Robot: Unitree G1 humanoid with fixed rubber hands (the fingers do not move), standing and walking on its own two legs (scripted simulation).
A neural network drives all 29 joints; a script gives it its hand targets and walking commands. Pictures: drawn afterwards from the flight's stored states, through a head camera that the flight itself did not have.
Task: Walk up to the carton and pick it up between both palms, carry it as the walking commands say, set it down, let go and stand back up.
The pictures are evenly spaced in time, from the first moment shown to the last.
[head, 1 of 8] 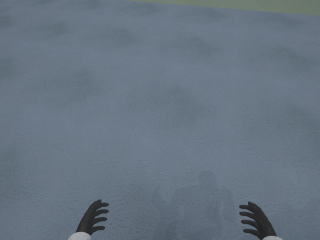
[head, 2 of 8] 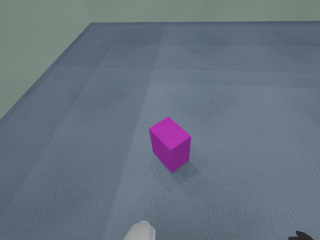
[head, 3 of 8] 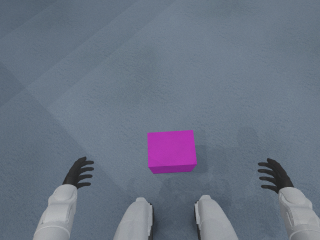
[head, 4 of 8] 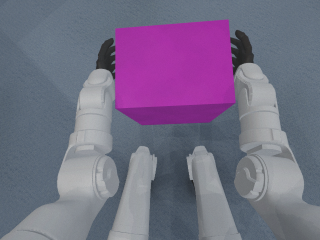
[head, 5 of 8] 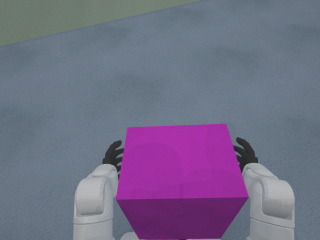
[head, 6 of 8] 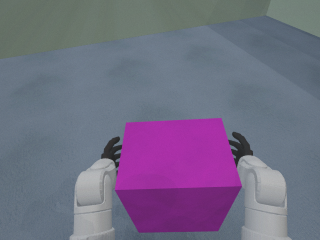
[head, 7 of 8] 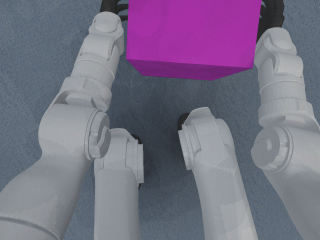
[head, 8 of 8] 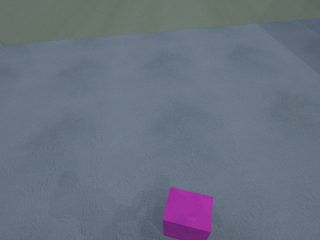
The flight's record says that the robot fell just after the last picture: no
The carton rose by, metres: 0.67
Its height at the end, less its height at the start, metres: +0.00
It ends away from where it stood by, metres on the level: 2.25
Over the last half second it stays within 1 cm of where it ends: yes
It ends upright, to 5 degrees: yes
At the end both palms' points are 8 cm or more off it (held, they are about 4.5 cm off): yes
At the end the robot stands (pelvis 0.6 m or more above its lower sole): yes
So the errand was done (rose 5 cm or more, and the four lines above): yes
